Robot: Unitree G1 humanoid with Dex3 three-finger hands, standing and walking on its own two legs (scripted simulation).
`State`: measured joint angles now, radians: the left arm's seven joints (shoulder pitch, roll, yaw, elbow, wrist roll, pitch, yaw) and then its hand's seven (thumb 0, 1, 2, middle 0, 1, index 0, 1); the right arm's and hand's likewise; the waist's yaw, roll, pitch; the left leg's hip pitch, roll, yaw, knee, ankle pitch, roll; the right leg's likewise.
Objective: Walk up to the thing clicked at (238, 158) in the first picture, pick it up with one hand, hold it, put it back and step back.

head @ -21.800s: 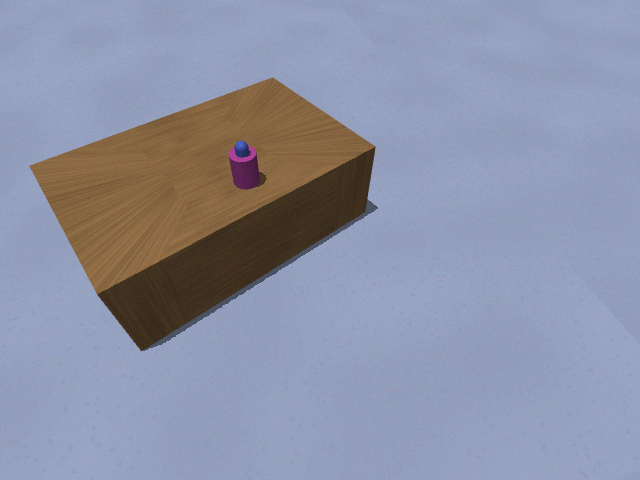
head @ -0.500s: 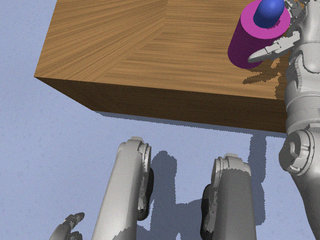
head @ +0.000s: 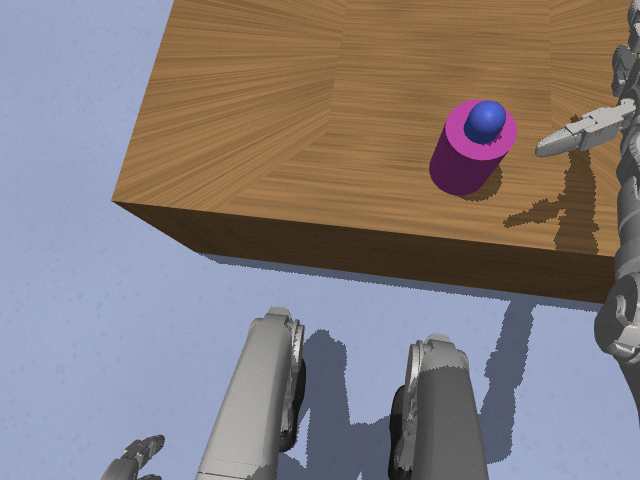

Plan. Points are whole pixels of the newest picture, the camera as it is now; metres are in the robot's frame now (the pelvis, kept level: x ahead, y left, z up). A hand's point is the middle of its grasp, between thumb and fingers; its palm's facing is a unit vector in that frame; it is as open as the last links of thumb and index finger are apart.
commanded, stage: home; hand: right
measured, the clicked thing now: (472, 143) +0.55 -0.14 -0.09
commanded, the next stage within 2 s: none
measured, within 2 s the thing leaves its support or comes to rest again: neither
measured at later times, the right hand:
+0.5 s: hand out of the picture +0.44 -0.24 +0.08, palm faces +0.12 +0.94 -0.31, open 17.3 cm
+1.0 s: hand out of the picture +0.23 -0.19 +0.13, palm faces +0.17 +0.95 -0.25, open 17.2 cm
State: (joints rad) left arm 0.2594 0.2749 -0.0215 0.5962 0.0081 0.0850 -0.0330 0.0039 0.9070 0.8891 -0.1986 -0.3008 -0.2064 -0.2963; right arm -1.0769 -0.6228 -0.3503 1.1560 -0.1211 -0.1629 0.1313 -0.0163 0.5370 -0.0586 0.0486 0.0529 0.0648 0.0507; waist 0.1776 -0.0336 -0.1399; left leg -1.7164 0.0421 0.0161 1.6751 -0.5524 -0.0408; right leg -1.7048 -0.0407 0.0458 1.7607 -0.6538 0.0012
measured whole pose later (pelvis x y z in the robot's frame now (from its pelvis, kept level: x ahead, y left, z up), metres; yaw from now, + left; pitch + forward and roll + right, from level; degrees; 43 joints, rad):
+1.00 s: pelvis +0.08 +0.00 +0.21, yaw -3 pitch +7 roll +2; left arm 0.19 0.20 -0.02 0.53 -0.04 0.01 0.15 0.01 0.89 0.90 -0.20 -0.30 -0.21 -0.30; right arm 0.38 -0.19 0.03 0.20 0.04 0.17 -0.14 -0.01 0.50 -0.08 0.06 0.06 0.07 0.06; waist -0.01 -0.03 -0.07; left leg -0.52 0.04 0.05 0.79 -0.39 -0.03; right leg -0.51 -0.04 0.02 0.85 -0.46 0.01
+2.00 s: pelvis +0.06 +0.00 +0.25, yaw -3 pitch -4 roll -1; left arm 0.19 0.31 0.02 1.03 0.04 0.03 0.00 0.01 0.90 0.90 -0.21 -0.30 -0.21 -0.31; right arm 0.22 -0.31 0.00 1.04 -0.03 0.01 -0.03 -0.01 0.53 -0.05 0.05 0.05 0.06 0.05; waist -0.01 -0.02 0.02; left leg -0.17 0.07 0.03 0.43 -0.20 -0.04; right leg -0.12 0.00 -0.01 0.41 -0.23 0.00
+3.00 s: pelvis +0.07 +0.02 +0.25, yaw -3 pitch -2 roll +0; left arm 0.14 0.34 0.01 1.14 0.02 0.01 0.00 0.01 0.90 0.90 -0.20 -0.30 -0.21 -0.30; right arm 0.13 -0.33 0.01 1.14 -0.02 0.00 -0.01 -0.01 0.53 -0.05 0.06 0.05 0.06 0.05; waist -0.01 -0.02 0.04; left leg -0.15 0.04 0.04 0.36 -0.17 -0.02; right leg -0.09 -0.03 -0.01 0.32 -0.19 0.03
